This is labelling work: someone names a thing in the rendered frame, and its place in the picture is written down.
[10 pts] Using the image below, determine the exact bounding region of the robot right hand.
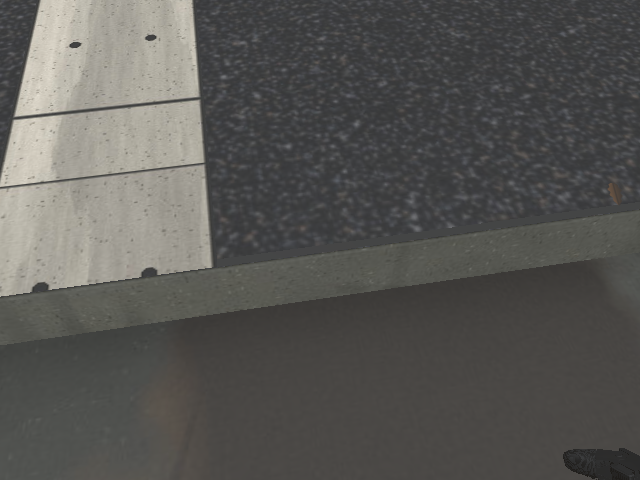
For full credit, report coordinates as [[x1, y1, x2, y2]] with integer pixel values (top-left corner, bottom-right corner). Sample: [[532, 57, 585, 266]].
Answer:
[[563, 448, 640, 480]]

